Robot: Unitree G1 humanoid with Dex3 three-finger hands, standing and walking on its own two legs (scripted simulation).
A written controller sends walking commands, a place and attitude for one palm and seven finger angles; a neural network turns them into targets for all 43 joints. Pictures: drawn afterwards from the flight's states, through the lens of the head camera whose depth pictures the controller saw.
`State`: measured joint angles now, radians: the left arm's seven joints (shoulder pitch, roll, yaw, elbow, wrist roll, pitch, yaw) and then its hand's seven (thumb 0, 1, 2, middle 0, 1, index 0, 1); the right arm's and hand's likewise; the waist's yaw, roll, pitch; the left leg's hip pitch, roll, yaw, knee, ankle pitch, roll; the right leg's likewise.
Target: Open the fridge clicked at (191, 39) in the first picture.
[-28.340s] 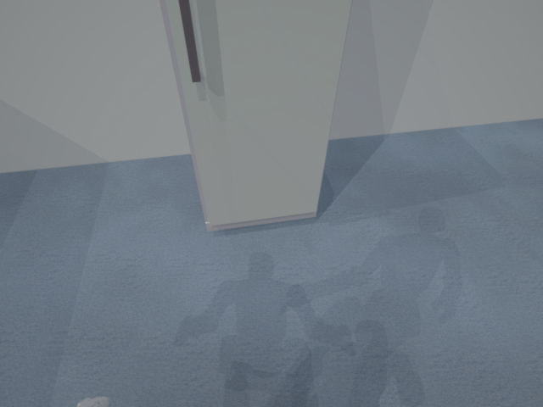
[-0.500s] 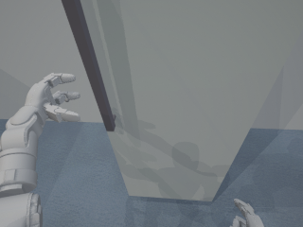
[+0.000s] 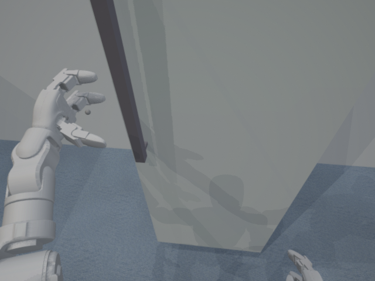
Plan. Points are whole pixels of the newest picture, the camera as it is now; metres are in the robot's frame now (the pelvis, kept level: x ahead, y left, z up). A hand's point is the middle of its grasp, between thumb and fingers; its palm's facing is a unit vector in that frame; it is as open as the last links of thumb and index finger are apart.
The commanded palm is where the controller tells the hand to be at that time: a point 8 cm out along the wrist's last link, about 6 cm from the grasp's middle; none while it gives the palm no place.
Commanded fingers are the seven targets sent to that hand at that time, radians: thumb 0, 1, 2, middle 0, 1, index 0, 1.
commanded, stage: move the hooked fingers beside the handle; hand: left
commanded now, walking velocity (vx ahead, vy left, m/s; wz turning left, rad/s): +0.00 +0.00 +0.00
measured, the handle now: (123, 68) +0.42 +0.14 +0.27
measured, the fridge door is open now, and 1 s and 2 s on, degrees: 0 0 0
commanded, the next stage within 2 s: feel for the door with the fingertips in 0.74 s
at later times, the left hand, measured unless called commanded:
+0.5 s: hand (89, 117) +0.39 +0.22 +0.18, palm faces +0.02 -1.00 -0.07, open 13.9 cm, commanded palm +0.35 +0.26 +0.20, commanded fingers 0.00 -0.50 0.30 -0.30 -1.20 -0.30 -1.20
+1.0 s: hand (98, 124) +0.36 +0.19 +0.19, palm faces -0.03 -1.00 -0.04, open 14.0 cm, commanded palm +0.34 +0.24 +0.20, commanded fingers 0.00 -0.50 0.30 -0.30 -1.20 -0.30 -1.20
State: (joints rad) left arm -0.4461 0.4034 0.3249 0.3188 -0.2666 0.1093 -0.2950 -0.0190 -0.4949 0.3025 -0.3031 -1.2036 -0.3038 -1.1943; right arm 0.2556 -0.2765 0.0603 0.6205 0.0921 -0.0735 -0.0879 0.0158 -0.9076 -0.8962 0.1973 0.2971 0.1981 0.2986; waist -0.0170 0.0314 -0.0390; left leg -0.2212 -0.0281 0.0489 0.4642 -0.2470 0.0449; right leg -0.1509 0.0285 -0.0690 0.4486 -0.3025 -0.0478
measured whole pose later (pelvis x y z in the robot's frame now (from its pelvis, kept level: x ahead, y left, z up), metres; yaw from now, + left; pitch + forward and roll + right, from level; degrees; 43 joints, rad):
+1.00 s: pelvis -0.01 +0.00 +0.00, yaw +1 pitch -1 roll +0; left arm -0.40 0.35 0.25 0.26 -0.26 0.14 -0.25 -0.02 -0.50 0.30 -0.30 -1.20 -0.30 -1.19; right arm 0.24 -0.28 0.05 0.62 0.09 -0.06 -0.09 0.02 -0.91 -0.90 0.20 0.30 0.20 0.30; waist -0.01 0.04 -0.02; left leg -0.21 -0.03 0.04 0.46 -0.24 0.04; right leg -0.14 0.02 -0.08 0.45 -0.30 -0.05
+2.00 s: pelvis -0.01 +0.00 +0.00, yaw +0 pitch +0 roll +0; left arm -0.52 0.36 0.22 0.42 -0.25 0.17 -0.21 -0.02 -0.50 0.30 -0.33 -1.23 -0.33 -1.22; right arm 0.25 -0.28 0.05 0.63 0.10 -0.05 -0.08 0.02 -0.91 -0.90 0.20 0.30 0.20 0.30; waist -0.03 0.05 -0.03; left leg -0.23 -0.03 0.05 0.47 -0.23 0.05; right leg -0.16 0.03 -0.07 0.45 -0.29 -0.05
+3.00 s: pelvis -0.01 +0.00 +0.00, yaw +0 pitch -2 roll +0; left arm -0.43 0.26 0.14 0.22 -0.24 0.27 -0.08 -0.02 -0.50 0.30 -0.30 -1.20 -0.29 -1.19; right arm 0.20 -0.26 0.06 0.63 0.09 0.01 -0.07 0.02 -0.91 -0.90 0.20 0.30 0.20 0.30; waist -0.02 0.05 -0.03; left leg -0.19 -0.03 0.04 0.45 -0.23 0.04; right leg -0.12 0.03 -0.07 0.44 -0.29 -0.05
